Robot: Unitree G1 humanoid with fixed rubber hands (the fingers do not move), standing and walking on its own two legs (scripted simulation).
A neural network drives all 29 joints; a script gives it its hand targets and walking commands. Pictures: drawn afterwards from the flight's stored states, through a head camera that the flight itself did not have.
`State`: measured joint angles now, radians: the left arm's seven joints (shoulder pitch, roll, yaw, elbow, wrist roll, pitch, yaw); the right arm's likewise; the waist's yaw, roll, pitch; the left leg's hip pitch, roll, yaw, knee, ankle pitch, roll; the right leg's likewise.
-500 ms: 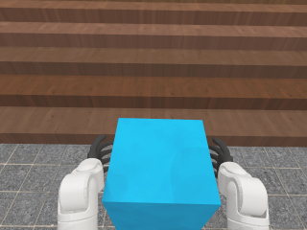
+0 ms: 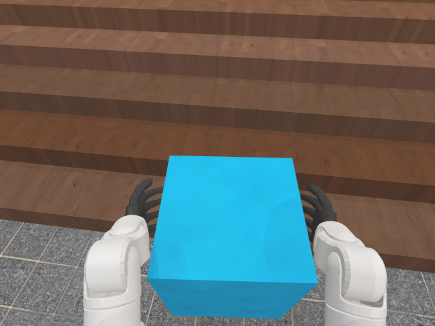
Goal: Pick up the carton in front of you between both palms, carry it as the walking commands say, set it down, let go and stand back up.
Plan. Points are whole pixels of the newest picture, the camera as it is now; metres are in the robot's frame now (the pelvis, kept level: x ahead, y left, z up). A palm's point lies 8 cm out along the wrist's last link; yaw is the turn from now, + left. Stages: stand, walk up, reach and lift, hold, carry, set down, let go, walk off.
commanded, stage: carry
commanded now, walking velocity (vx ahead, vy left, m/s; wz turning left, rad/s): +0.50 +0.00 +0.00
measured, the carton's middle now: (228, 242) +0.28 +0.01 +0.02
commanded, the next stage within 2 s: none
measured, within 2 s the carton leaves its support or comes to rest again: neither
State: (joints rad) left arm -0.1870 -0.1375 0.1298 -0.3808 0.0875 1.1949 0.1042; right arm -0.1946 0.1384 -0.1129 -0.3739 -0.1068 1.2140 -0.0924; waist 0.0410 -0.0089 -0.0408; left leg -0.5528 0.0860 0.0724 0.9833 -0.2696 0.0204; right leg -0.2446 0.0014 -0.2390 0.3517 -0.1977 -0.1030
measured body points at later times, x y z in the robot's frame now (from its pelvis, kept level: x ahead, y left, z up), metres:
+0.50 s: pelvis +0.32 +0.05 -0.01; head +0.40 +0.05 +0.43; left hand +0.75 +0.16 +0.13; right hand +0.71 -0.14 +0.13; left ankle +0.34 +0.10 -0.75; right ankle +0.29 -0.10 -0.65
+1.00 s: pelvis +0.69 -0.08 +0.06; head +0.85 -0.06 +0.48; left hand +1.09 +0.11 +0.12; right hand +1.12 -0.19 +0.12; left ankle +0.56 +0.07 -0.44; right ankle +0.77 -0.11 -0.61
